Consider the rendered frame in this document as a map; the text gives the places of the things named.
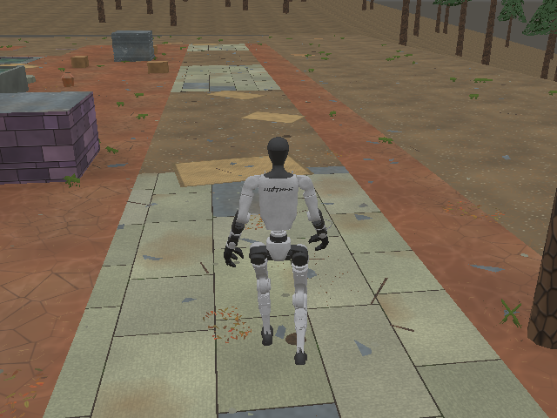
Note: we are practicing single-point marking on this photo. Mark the robot left thigh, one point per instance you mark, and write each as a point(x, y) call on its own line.
point(258, 256)

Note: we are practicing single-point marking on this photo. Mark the left robot forearm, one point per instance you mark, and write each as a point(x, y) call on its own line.
point(235, 233)

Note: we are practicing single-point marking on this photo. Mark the right robot upper arm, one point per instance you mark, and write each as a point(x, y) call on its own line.
point(305, 183)

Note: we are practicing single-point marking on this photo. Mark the robot right hand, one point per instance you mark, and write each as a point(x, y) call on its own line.
point(316, 238)

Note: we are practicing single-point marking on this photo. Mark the left robot upper arm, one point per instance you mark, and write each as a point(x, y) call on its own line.
point(251, 183)

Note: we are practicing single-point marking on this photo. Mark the robot left hand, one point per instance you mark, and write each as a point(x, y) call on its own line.
point(228, 255)

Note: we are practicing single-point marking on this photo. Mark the right robot forearm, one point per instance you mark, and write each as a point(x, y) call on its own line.
point(320, 226)

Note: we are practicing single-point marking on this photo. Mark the robot right foot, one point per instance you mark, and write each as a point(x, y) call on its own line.
point(300, 358)

